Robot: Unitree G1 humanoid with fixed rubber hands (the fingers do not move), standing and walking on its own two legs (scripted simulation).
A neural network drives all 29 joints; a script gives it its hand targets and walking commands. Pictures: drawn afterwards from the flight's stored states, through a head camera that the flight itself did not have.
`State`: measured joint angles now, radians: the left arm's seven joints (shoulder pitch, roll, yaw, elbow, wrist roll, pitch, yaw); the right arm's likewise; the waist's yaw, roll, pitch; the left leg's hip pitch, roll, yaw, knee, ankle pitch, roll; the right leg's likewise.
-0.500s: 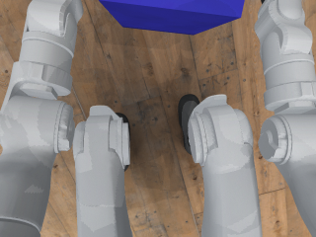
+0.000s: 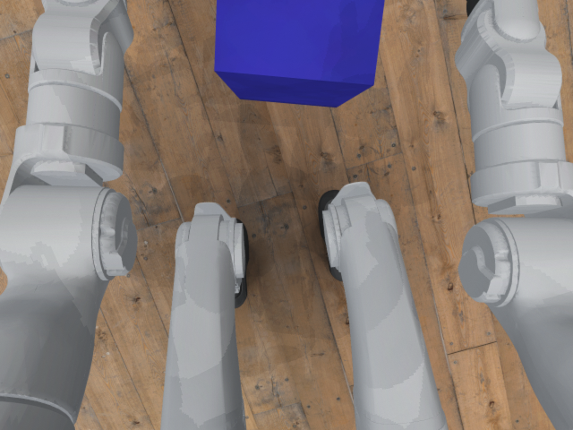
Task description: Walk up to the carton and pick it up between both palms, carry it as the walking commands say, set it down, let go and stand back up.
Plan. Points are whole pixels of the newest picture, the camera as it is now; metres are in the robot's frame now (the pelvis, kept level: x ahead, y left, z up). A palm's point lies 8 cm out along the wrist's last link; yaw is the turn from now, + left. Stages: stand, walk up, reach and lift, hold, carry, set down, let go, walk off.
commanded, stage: set down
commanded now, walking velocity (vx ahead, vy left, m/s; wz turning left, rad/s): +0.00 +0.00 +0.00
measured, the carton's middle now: (294, 44) +0.55 -0.06 -0.35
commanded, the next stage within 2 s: let go in 0.70 s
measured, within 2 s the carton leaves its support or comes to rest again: neither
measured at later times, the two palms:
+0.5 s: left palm out of the picture +0.58 +0.13 +0.02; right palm out of the picture +0.51 -0.25 +0.03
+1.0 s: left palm out of the picture +0.50 +0.16 +0.10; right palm out of the picture +0.45 -0.25 +0.10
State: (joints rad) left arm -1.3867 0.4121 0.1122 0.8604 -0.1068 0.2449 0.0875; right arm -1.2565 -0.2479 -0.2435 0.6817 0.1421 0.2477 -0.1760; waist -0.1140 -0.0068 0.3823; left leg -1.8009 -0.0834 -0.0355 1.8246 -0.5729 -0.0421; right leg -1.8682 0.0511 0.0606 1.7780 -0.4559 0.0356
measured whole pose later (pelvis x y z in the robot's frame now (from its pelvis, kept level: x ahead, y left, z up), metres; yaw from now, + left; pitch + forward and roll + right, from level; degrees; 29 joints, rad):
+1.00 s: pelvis +0.08 -0.01 +0.22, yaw -1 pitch +34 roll +1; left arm -0.68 0.15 0.24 0.71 0.12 0.15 0.08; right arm -0.63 -0.17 -0.26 0.65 -0.12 0.14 0.05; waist -0.07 0.01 0.00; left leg -1.12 -0.05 -0.07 0.85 -0.32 -0.03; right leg -1.19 0.03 0.07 0.83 -0.24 0.00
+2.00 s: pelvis +0.13 -0.03 +0.28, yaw +0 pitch -7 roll +0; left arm 0.18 0.18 0.03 0.43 0.02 0.11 -0.07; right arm 0.19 -0.21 -0.05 0.39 -0.02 0.20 0.05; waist 0.02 -0.01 0.18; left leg -0.03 0.01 -0.08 0.44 -0.29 -0.03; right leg -0.10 0.05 0.02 0.47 -0.25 -0.03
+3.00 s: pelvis +0.12 +0.00 +0.28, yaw -2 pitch -3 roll +0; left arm 0.22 0.34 0.03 0.87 0.04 -0.02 0.00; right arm 0.26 -0.34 -0.05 0.82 -0.04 -0.02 -0.01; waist 0.00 -0.01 -0.05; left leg -0.13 -0.01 -0.03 0.47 -0.29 0.00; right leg -0.20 0.02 0.06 0.48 -0.23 0.00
